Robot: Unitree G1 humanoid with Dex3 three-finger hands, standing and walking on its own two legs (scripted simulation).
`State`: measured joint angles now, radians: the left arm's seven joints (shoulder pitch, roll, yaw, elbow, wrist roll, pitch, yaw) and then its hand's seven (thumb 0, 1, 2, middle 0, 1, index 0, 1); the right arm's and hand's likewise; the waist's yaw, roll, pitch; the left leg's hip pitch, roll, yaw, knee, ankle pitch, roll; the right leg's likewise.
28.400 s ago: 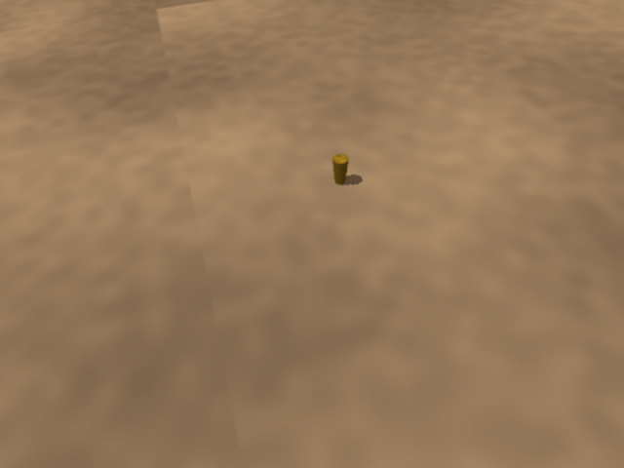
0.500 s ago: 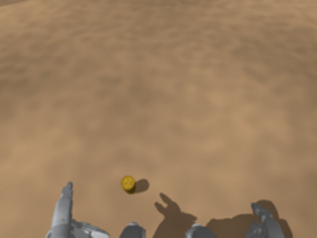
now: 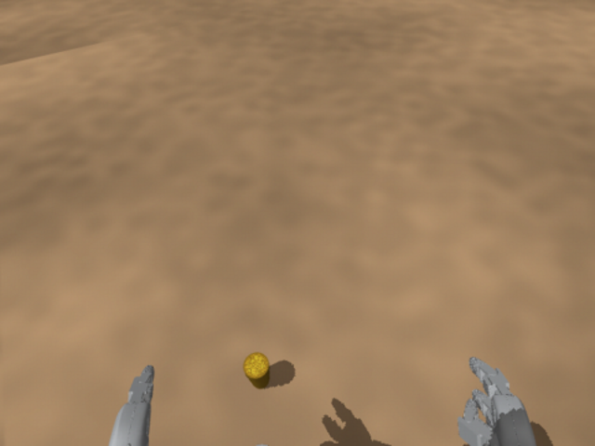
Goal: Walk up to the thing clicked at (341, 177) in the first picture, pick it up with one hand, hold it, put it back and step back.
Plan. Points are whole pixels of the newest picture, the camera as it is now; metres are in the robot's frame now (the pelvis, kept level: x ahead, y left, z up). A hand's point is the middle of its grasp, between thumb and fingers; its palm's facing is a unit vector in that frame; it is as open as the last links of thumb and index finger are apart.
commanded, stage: home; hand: left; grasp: from the side
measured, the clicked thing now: (258, 373) +0.44 +0.16 -0.65
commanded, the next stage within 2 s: stand in 1.32 s
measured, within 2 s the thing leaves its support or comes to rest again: neither
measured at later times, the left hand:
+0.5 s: hand (186, 435) +0.17 +0.17 -0.05, palm faces +0.09 -0.95 -0.29, open 17.4 cm
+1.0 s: hand (183, 434) +0.17 +0.18 -0.05, palm faces +0.09 -0.95 -0.28, open 17.3 cm
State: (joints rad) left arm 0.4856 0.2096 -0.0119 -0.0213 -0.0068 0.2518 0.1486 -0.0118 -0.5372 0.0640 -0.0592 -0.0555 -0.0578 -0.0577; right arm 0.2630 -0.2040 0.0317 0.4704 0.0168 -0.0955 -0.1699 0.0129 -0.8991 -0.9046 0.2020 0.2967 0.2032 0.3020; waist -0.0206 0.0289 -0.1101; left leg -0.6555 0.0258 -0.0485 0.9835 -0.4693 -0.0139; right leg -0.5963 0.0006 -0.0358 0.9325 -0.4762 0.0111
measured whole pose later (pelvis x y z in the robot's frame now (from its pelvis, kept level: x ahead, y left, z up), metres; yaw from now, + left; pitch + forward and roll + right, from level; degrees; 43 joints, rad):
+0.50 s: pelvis +0.00 +0.00 +0.00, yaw +0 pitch +8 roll -2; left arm 0.48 0.20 -0.01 0.00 -0.01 0.24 0.14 -0.01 -0.53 0.07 -0.06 -0.06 -0.06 -0.06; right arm 0.28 -0.21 0.02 0.50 0.02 -0.11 -0.17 0.01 -0.90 -0.91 0.20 0.30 0.20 0.30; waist -0.03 0.03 -0.11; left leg -0.64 0.03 -0.04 0.97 -0.46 -0.02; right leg -0.59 0.01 -0.03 0.92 -0.47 0.00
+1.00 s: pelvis +0.00 +0.00 +0.00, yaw +0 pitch +8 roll -2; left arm 0.48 0.20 -0.01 0.00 -0.01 0.24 0.13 -0.01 -0.52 0.08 -0.06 -0.07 -0.06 -0.07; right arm 0.28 -0.20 0.03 0.51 0.01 -0.13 -0.17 0.01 -0.90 -0.91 0.20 0.30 0.20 0.30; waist -0.02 0.03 -0.11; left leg -0.63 0.03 -0.04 0.96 -0.46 -0.02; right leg -0.58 0.00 -0.03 0.92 -0.47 0.01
